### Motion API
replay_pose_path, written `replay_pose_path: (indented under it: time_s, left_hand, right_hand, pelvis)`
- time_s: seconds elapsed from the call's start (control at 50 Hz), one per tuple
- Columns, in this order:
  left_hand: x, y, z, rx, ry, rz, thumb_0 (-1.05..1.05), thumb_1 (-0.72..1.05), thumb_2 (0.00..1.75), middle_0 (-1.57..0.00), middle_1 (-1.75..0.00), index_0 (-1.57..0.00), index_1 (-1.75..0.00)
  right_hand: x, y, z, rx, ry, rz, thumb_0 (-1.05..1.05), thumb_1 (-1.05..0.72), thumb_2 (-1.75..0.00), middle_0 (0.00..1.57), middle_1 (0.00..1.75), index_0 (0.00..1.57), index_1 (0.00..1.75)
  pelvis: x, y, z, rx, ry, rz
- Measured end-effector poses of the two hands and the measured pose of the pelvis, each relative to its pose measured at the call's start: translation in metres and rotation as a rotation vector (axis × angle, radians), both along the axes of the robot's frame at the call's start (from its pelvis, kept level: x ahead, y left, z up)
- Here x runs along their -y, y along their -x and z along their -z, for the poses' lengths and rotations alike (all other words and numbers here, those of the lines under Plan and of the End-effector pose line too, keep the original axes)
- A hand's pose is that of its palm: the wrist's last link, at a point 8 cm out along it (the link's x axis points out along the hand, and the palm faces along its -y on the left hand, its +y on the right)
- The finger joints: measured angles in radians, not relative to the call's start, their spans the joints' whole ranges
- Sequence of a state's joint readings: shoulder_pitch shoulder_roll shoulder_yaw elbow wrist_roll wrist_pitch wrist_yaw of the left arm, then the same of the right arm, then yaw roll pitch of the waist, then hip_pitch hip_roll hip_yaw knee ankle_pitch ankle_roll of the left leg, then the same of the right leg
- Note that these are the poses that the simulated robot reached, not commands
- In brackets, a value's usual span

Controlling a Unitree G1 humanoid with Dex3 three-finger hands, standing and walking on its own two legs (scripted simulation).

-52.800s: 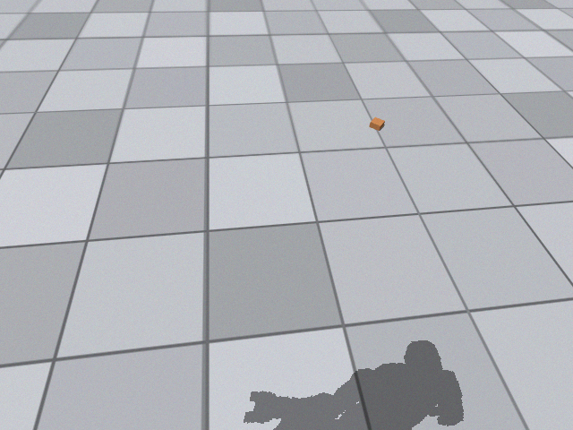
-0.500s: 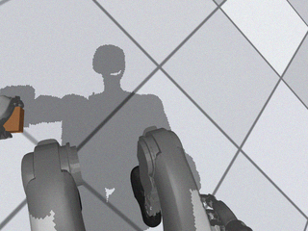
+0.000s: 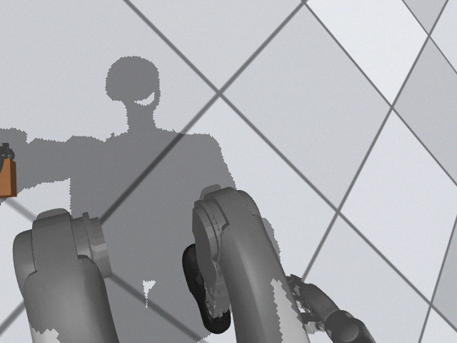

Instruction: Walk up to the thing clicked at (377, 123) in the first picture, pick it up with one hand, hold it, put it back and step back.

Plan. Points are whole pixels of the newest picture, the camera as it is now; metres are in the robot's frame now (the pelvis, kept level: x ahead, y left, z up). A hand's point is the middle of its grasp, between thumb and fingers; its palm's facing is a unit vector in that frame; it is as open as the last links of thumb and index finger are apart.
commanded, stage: rest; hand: left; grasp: from above
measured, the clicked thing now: out of the picture +0.39 +0.30 -0.27
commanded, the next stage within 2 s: open in 0.36 s
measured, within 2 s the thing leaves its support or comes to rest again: rests again in 0.06 s
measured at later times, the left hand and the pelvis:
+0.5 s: hand out of the picture +0.37 +0.30 -0.24, palm faces -0.47 -0.07 -0.88, open 9.2 cm; pelvis +0.00 +0.00 +0.00, yaw -1 degrees
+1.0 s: hand out of the picture +0.37 +0.29 -0.25, palm faces -0.46 -0.07 -0.89, open 12.5 cm; pelvis -0.01 +0.00 +0.00, yaw -2 degrees
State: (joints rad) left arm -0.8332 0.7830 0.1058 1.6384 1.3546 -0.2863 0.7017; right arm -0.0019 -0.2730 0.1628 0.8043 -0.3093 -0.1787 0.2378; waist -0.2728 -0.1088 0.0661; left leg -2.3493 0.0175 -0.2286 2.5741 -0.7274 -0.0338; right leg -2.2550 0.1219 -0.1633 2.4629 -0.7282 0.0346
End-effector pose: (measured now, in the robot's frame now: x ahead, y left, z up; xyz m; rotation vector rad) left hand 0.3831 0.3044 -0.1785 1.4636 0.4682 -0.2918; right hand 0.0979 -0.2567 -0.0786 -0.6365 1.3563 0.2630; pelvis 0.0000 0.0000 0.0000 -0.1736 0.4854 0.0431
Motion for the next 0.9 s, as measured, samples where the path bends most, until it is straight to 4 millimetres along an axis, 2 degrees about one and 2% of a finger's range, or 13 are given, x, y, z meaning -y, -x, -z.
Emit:
replay_pose_path:
  time_s: [0.3, 0.54, 0.66, 0.9]
  left_hand:
    - [-0.006, 0.005, 0.004, -0.026, 0.011, 0.03, -0.02, 0.16, 0.34, -0.73, -0.38, -0.8, -0.34]
    - [-0.003, 0.009, 0.006, -0.005, -0.004, 0.042, -0.02, 0.16, 0.34, -0.71, -0.39, -0.79, -0.35]
    - [-0.002, 0.009, 0.007, -0.011, -0.002, 0.028, -0.01, 0.12, 0.42, -0.63, -0.51, -0.68, -0.45]
    - [0.008, 0.005, 0.011, 0.012, 0.016, 0.055, 0.0, -0.14, 0.68, -0.38, -0.72, -0.4, -0.7]
  right_hand:
    - [-0.001, 0.014, -0.007, -0.046, 0.008, -0.03, 0.0, -0.92, -0.9, 0.2, 0.3, 0.2, 0.3]
    - [-0.004, 0.008, -0.011, -0.044, -0.008, -0.07, 0.0, -0.92, -0.9, 0.2, 0.3, 0.2, 0.3]
    - [-0.007, 0.001, -0.012, -0.013, -0.019, -0.091, 0.0, -0.91, -0.9, 0.2, 0.3, 0.2, 0.3]
    - [-0.007, 0.0, -0.016, -0.008, -0.011, -0.097, 0.0, -0.91, -0.9, 0.2, 0.3, 0.2, 0.3]
  pelvis:
    - [-0.001, 0.002, -0.002, 0.019, 0.014, 0.003]
    - [-0.003, 0.004, -0.004, 0.023, 0.021, 0.006]
    - [-0.003, 0.005, -0.004, 0.031, 0.023, 0.008]
    - [-0.003, 0.006, -0.004, 0.033, 0.029, 0.012]
